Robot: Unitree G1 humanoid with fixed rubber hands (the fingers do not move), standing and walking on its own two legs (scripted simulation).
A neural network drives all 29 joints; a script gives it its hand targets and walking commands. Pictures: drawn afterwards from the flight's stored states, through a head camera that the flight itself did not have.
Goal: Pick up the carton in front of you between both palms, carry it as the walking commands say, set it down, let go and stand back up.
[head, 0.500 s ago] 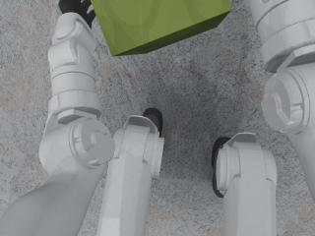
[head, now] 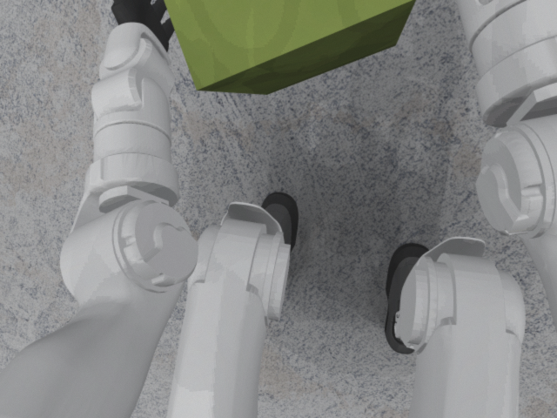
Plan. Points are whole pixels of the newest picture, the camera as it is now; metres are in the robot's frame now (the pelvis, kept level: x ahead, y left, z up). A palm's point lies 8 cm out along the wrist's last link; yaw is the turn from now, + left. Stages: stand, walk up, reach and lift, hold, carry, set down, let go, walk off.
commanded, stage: set down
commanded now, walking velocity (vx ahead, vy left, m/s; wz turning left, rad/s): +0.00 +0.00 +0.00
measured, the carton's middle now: out of the picture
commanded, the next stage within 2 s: let go in 1.24 s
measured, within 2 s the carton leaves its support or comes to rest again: neither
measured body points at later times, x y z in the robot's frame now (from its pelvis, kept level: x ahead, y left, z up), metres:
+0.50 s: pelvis -0.02 +0.02 +0.03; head +0.36 +0.02 +0.27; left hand +0.50 +0.27 -0.11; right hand +0.64 -0.07 -0.09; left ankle +0.13 +0.14 -0.35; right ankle +0.06 -0.10 -0.35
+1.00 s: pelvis +0.00 +0.01 +0.15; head +0.36 +0.01 +0.42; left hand +0.50 +0.28 +0.05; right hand +0.65 -0.08 +0.05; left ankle +0.13 +0.14 -0.35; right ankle +0.06 -0.10 -0.35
